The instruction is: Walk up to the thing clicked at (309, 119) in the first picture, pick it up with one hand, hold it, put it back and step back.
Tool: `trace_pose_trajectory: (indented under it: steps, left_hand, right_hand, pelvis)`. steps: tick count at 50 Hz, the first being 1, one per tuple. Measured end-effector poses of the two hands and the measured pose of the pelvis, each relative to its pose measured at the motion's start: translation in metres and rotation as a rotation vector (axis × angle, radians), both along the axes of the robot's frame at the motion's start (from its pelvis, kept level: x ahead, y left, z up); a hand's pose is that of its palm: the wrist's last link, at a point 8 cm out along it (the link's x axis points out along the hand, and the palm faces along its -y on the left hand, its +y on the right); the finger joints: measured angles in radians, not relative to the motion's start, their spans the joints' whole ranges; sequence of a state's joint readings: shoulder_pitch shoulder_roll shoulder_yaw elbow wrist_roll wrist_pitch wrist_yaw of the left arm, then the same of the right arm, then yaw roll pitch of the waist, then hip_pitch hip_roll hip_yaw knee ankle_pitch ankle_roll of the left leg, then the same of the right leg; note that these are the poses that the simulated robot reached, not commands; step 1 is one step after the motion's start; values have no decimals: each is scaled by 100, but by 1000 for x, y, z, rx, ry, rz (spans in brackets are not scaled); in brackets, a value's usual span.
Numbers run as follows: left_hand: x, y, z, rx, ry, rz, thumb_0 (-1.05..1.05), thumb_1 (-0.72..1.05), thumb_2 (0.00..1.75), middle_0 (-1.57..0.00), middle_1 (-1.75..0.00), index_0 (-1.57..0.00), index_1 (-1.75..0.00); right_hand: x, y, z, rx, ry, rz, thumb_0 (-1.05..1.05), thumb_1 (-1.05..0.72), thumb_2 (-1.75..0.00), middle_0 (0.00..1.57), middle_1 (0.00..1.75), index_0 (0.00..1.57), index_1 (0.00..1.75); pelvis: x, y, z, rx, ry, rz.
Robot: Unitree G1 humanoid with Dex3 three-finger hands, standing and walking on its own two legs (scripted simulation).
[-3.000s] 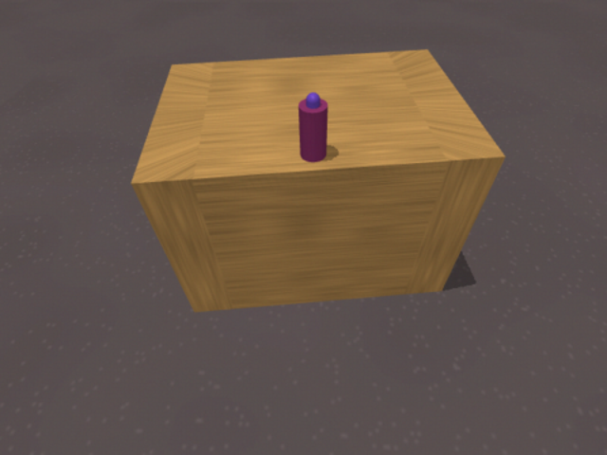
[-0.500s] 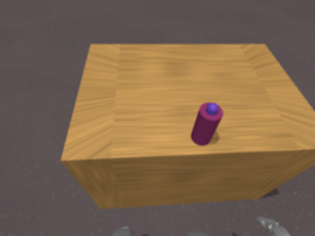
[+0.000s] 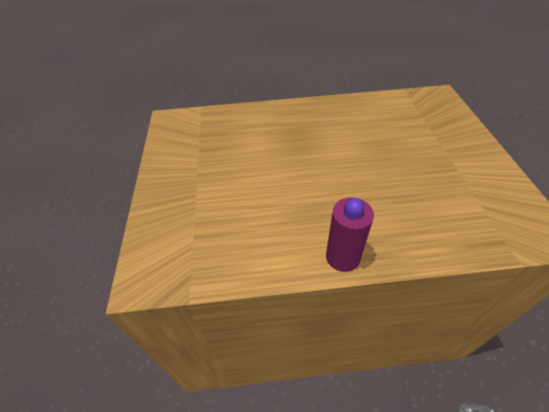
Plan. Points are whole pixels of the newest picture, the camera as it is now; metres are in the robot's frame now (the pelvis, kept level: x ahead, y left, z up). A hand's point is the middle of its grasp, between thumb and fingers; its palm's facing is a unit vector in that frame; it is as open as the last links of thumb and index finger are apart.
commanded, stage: walk up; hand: right
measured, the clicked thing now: (348, 231) +0.42 -0.12 -0.04
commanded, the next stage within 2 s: stand in 0.78 s
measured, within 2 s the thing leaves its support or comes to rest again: neither
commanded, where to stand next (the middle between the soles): +0.04 +0.01 m, yaw +2 degrees
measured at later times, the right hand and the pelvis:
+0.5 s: hand out of the picture +0.08 -0.24 -0.15, palm faces -0.03 +0.94 -0.33, open 7.4 cm; pelvis +0.00 +0.01 +0.01, yaw +1 degrees
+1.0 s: hand out of the picture +0.11 -0.24 -0.15, palm faces -0.03 +0.94 -0.33, open 7.4 cm; pelvis +0.02 +0.01 +0.01, yaw +1 degrees
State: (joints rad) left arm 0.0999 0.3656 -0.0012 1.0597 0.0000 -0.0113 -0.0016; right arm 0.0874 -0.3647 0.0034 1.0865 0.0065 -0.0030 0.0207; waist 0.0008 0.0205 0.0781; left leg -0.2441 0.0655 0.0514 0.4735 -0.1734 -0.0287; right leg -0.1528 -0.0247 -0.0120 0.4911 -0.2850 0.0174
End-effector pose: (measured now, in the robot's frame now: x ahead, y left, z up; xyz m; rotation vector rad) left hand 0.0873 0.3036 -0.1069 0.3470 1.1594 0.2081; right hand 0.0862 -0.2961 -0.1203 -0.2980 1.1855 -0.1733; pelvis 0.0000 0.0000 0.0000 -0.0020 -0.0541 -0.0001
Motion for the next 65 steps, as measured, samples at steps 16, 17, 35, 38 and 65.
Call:
trace_pose_trajectory:
  steps: [16, 17, 35, 38, 65]
  left_hand:
    - [5, -3, -5, -55, 25, 1, 1, 91, 89, -20, -30, -21, -30]
    - [1, -3, -5, -55, 33, 6, 1, 91, 89, -20, -30, -21, -30]
    - [-41, 5, -6, -35, 129, 79, 1, 91, 89, -20, -30, -21, -30]
    - [-39, 4, -6, -36, 125, 82, 1, 91, 89, -20, -30, -21, -30]
    - [11, 0, -1, -28, 41, 12, 1, 91, 89, -20, -30, -21, -30]
  right_hand:
    - [-19, 3, 13, -29, 47, -25, 1, -91, -90, 20, 30, 20, 30]
    - [-18, 4, 12, -27, 48, -24, 1, -91, -90, 20, 30, 20, 30]
    - [6, 15, 7, 4, 39, 13, 1, -91, -90, 20, 30, 20, 30]
    - [10, 15, 7, 4, 36, 15, 1, -91, -90, 20, 30, 20, 30]
    - [9, 5, 12, -18, 35, -25, 1, -91, -90, 20, 30, 20, 30]
  pelvis:
    - [-2, 7, 8, -8, 9, 4]
    - [-2, 7, 9, -8, 9, 4]
    - [4, 8, 10, -9, 21, 22]
    - [6, 7, 10, -9, 22, 24]
    - [23, 6, 10, 0, 13, 10]
